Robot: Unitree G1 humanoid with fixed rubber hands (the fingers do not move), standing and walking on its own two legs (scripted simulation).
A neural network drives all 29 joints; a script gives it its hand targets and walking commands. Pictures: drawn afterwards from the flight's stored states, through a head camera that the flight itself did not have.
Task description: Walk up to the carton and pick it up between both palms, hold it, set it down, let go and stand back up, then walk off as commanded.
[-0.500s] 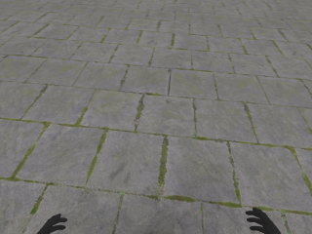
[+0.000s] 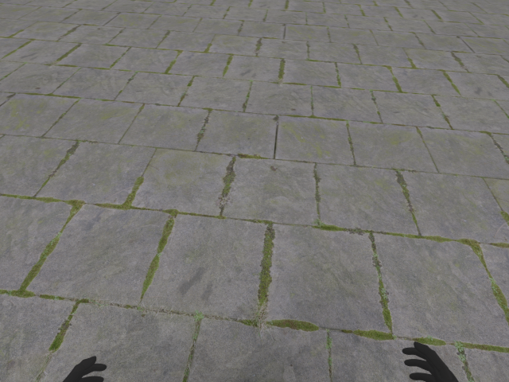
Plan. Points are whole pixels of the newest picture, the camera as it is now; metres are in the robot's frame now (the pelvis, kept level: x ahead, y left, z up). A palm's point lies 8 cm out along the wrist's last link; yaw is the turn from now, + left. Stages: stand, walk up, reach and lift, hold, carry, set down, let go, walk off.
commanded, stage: stand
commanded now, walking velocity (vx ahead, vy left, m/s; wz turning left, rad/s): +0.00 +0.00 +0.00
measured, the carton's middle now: out of the picture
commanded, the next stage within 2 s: none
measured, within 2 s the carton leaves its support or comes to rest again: neither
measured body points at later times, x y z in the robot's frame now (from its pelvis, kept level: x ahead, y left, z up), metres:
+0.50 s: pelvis -0.01 +0.00 +0.00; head -0.01 +0.00 +0.45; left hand +0.12 +0.29 -0.10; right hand +0.14 -0.30 -0.08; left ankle +0.01 +0.12 -0.72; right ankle +0.01 -0.12 -0.72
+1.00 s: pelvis -0.01 +0.00 +0.00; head -0.02 +0.01 +0.45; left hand +0.11 +0.30 -0.10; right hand +0.13 -0.30 -0.08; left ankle +0.01 +0.12 -0.72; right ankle +0.01 -0.12 -0.72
